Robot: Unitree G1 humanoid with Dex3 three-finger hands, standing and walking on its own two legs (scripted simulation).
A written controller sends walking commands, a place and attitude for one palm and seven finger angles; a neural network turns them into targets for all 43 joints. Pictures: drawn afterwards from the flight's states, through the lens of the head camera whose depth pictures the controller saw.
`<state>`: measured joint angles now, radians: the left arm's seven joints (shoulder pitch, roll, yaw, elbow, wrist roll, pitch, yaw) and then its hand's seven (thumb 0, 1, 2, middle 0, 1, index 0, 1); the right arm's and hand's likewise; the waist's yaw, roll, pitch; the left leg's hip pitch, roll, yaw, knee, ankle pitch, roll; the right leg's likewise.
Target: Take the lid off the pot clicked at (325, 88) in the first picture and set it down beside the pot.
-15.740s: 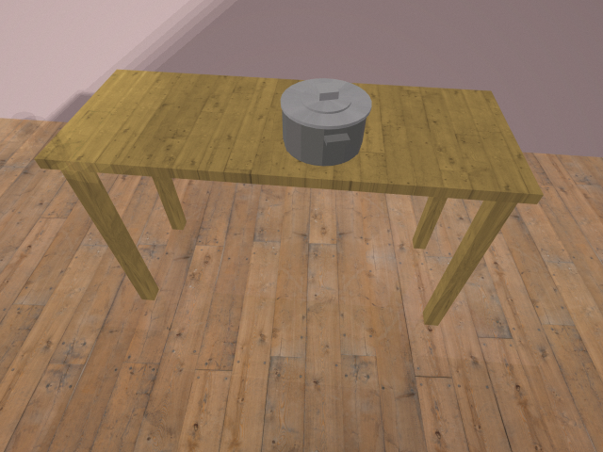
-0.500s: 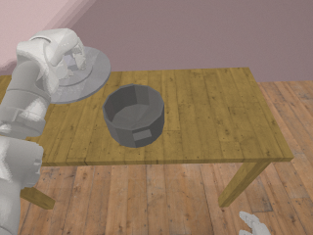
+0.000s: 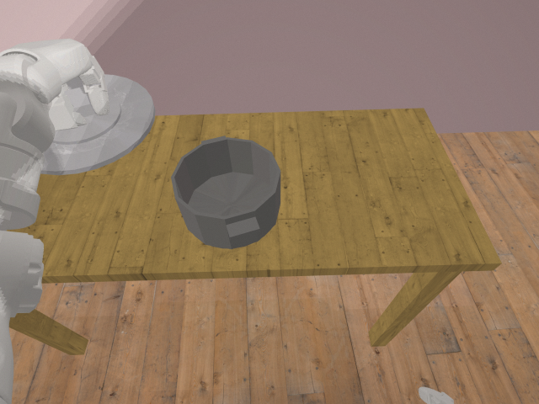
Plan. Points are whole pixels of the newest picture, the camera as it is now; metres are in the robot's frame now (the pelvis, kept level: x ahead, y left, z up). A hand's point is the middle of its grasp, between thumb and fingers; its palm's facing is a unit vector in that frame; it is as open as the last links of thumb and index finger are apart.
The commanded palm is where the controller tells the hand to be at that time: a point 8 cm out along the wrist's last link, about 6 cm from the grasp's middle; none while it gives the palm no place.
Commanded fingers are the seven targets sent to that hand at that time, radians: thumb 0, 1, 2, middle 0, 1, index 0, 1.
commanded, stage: move the lid sideways beside the pot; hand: left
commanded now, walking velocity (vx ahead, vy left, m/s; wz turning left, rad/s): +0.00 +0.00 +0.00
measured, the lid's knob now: (73, 104) +0.49 +0.27 +0.19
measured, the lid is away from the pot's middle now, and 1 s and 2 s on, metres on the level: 0.20 0.23 0.24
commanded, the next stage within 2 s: lower the lid onto the table in 0.40 s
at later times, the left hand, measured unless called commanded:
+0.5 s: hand (39, 108) +0.46 +0.30 +0.21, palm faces -0.30 -0.06 -0.95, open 5.9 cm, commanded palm +0.46 +0.30 +0.28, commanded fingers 0.00 0.60 1.08 -0.75 -1.01 -1.04 -1.12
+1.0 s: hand (57, 125) +0.46 +0.29 +0.18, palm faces -0.34 -0.05 -0.94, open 5.8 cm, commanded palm +0.46 +0.29 +0.25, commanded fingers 0.00 0.60 1.08 -0.75 -1.01 -1.04 -1.12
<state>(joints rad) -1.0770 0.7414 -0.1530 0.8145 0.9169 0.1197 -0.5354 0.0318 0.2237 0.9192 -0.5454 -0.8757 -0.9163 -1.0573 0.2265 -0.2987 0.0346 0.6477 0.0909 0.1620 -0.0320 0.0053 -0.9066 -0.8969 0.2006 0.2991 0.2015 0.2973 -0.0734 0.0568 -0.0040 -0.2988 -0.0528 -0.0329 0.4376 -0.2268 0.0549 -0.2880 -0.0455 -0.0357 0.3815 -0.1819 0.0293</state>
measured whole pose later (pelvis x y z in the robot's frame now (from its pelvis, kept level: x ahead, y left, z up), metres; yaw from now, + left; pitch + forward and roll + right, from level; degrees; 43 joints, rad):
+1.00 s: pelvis +0.01 +0.00 +0.00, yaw +0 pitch +7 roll -2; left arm -1.00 0.80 -0.08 0.83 0.91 0.01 -0.53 0.03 0.23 0.92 -0.54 -0.87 -0.92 -1.06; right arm 0.22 -0.30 0.03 0.64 0.09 0.18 -0.03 0.00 -0.91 -0.90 0.20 0.30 0.20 0.30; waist -0.08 0.05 0.00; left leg -0.33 -0.05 -0.04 0.46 -0.25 0.06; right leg -0.31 -0.04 -0.04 0.37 -0.18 0.03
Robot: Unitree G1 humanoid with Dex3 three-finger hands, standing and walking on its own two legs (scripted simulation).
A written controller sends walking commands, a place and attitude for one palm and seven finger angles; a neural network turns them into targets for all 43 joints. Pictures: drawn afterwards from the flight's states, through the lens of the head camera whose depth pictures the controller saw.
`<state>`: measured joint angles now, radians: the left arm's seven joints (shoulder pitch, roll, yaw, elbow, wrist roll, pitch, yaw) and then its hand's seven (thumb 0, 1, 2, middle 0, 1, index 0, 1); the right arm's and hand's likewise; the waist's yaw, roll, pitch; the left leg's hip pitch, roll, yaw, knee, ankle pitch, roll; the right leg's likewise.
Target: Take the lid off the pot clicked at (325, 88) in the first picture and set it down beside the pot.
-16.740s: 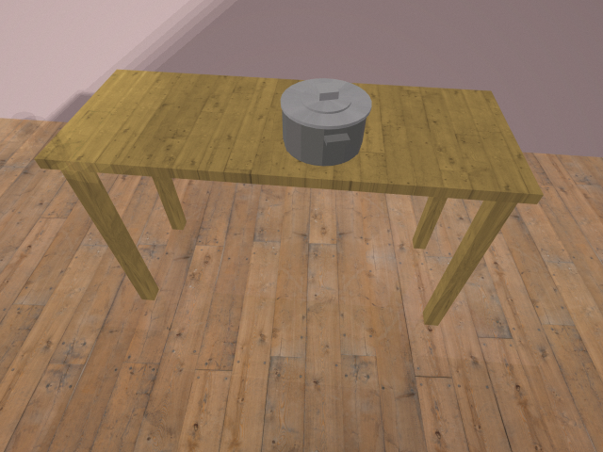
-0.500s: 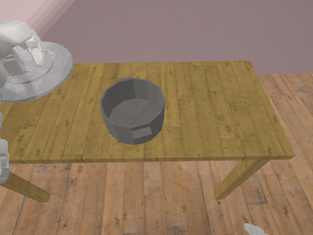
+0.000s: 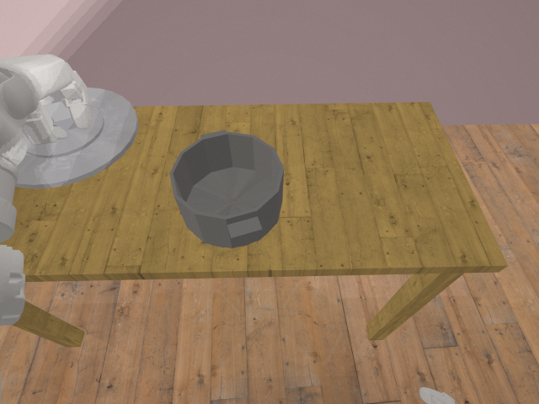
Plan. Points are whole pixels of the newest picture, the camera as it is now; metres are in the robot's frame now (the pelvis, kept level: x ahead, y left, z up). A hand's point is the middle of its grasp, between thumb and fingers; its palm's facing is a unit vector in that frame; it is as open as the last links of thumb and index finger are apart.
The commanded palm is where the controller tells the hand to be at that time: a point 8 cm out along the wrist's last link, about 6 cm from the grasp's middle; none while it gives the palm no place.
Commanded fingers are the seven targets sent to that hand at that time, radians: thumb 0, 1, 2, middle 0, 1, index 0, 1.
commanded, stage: lower the lid onto the table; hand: left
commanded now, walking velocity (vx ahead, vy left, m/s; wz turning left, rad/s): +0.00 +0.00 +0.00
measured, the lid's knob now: (55, 117) +0.48 +0.30 +0.16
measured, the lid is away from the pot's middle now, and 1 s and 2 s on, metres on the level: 0.23 0.24 0.24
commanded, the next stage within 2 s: none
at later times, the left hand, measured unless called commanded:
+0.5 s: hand (64, 140) +0.46 +0.29 +0.14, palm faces -0.39 -0.06 -0.92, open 5.8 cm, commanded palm +0.46 +0.29 +0.21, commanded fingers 0.00 0.60 1.08 -0.75 -1.01 -1.04 -1.12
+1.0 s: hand (73, 156) +0.46 +0.30 +0.10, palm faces -0.43 -0.07 -0.90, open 5.8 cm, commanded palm +0.47 +0.30 +0.18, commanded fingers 0.00 0.60 1.08 -0.75 -1.01 -1.04 -1.12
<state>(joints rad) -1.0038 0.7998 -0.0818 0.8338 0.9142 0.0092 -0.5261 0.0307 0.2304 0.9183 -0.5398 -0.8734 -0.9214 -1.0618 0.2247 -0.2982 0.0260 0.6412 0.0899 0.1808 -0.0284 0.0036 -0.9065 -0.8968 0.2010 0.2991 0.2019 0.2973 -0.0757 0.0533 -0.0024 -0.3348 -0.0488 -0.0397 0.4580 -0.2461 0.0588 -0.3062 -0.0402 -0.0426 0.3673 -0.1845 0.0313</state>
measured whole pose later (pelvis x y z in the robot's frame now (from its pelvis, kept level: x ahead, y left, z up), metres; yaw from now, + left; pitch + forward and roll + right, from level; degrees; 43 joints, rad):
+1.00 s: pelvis +0.01 +0.00 +0.00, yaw -1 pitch +10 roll -2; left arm -0.91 0.78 -0.04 0.97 0.93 -0.10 -0.42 0.03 0.24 0.92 -0.53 -0.87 -0.92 -1.07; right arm 0.24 -0.29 0.02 0.67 0.09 0.18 -0.06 0.00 -0.91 -0.90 0.20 0.30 0.20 0.30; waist -0.08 0.05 -0.02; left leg -0.39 -0.04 -0.02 0.51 -0.28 0.06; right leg -0.36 -0.03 -0.02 0.40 -0.20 0.04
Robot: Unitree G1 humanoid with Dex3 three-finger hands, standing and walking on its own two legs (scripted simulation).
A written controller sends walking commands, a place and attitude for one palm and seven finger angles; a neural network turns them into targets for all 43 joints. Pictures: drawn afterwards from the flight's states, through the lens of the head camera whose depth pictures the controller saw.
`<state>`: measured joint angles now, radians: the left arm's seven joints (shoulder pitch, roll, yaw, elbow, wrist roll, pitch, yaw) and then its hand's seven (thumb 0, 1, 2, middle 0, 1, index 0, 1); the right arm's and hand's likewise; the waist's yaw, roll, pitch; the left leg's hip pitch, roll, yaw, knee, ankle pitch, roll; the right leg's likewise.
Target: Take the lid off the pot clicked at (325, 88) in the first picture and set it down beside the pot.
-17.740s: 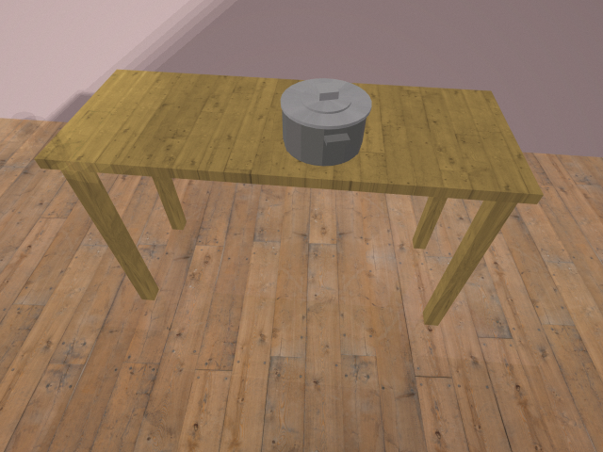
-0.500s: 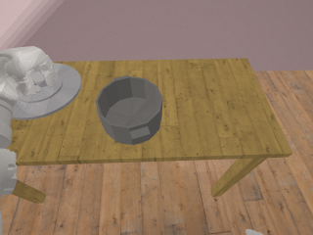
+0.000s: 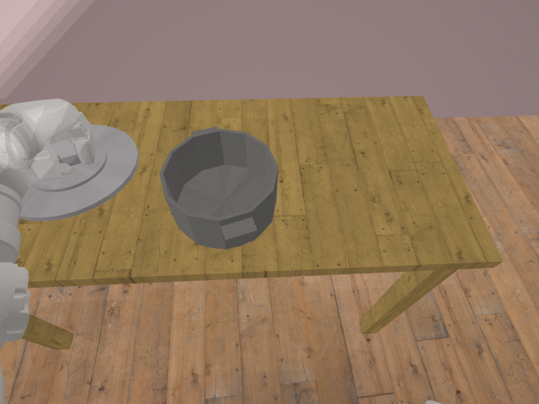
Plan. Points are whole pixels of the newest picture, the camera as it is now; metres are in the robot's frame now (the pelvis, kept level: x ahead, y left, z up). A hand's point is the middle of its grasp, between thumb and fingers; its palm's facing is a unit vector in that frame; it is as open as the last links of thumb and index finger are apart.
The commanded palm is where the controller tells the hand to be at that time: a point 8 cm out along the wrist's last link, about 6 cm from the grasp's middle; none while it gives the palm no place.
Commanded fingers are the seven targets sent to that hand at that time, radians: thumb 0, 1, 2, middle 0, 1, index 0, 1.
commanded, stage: lower the lid onto the table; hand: left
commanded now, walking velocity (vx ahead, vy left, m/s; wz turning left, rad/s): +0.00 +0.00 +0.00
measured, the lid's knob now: (61, 154) +0.47 +0.32 +0.08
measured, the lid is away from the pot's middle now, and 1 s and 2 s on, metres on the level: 0.24 0.24 0.24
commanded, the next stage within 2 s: open the fingers wide in 1.70 s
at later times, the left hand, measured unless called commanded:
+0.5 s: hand (66, 171) +0.44 +0.30 +0.08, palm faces -0.45 -0.09 -0.89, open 5.8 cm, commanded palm +0.46 +0.31 +0.14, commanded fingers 0.00 0.60 1.08 -0.75 -1.01 -1.04 -1.12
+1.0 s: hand (75, 185) +0.44 +0.31 +0.04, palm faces -0.49 -0.09 -0.86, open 5.7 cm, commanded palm +0.47 +0.31 +0.11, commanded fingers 0.00 0.60 1.08 -0.75 -1.01 -1.04 -1.12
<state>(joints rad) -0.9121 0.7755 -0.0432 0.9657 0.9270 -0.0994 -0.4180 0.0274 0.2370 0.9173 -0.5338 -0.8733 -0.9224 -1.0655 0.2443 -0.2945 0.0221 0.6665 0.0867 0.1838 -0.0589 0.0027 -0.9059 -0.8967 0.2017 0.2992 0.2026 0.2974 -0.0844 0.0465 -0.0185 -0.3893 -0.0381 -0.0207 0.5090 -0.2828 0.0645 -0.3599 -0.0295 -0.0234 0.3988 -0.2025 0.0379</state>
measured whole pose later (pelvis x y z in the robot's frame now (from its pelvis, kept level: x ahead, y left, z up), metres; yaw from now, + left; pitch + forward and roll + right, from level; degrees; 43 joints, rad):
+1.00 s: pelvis +0.00 +0.00 -0.01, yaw -1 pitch +13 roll -3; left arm -0.87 0.77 -0.01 1.07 0.97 -0.16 -0.33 0.02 0.24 0.92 -0.53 -0.87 -0.92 -1.07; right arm 0.30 -0.29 0.02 0.69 0.08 0.17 -0.09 0.00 -0.90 -0.90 0.20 0.30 0.20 0.30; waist -0.11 0.03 -0.05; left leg -0.52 -0.03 -0.01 0.61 -0.33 0.07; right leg -0.48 -0.02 -0.01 0.49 -0.23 0.03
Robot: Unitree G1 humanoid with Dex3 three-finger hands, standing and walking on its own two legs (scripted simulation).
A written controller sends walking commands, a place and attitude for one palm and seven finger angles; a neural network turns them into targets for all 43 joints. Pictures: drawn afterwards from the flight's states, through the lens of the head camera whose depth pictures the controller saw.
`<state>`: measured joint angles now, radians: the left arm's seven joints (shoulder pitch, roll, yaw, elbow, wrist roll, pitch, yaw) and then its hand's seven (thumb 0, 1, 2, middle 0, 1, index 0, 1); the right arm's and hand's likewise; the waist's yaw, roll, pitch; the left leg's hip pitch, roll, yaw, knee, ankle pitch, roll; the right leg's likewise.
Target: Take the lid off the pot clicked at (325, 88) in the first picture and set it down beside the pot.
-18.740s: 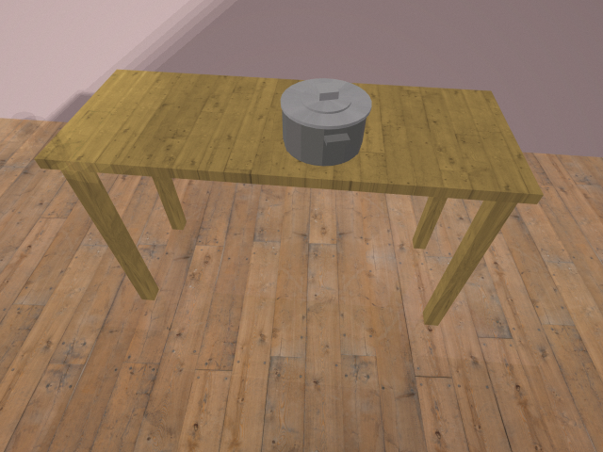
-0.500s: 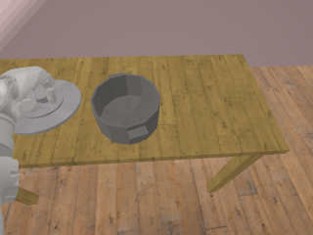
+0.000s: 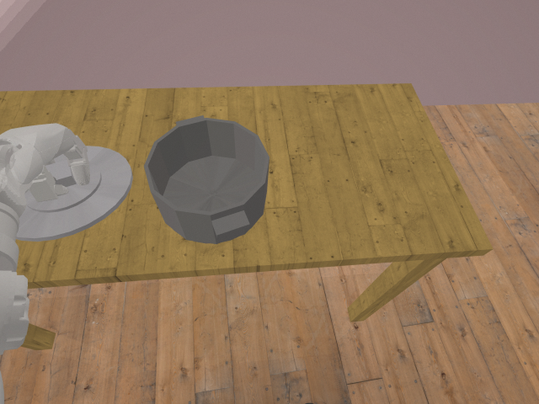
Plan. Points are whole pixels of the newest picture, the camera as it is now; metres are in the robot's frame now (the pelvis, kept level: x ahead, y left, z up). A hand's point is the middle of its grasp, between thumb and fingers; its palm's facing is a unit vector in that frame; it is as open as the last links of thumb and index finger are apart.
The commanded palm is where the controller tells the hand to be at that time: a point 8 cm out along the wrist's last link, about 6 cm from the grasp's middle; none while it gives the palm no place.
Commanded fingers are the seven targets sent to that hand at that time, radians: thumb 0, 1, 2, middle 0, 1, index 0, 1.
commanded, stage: lower the lid onto the table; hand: left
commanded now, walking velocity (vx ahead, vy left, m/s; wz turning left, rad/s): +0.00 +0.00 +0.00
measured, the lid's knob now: (57, 175) +0.46 +0.32 +0.03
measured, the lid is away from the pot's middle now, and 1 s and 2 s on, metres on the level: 0.24 0.24 0.24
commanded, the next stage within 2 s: open the fingers wide in 0.70 s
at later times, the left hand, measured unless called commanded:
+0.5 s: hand (61, 189) +0.44 +0.31 +0.03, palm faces -0.51 -0.10 -0.85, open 5.7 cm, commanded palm +0.47 +0.31 +0.08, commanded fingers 0.00 0.60 1.08 -0.75 -1.01 -1.04 -1.12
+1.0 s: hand (63, 204) +0.42 +0.31 +0.01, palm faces -0.48 -0.10 -0.87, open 5.7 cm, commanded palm +0.45 +0.31 +0.06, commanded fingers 0.00 0.47 0.89 -0.62 -1.00 -0.83 -1.08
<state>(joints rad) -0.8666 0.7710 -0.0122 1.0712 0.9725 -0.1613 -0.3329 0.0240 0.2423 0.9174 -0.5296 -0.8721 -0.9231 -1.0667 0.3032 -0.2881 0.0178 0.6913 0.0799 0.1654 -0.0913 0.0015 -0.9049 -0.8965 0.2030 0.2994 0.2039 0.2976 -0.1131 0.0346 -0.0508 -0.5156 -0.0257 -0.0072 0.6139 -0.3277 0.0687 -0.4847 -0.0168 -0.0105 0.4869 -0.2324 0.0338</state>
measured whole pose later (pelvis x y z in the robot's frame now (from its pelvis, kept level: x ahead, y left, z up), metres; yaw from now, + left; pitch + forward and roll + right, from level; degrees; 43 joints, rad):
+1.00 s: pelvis -0.01 +0.00 -0.02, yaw -1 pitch +17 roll -4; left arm -0.79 0.77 0.04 1.07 1.00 -0.20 -0.23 0.01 0.27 0.87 -0.50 -0.90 -0.91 -1.08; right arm 0.33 -0.28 0.01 0.69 0.07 0.20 -0.08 0.00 -0.90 -0.90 0.20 0.30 0.20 0.30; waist -0.12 0.04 -0.09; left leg -0.68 -0.01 0.00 0.77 -0.38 0.07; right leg -0.65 0.00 -0.01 0.63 -0.28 0.03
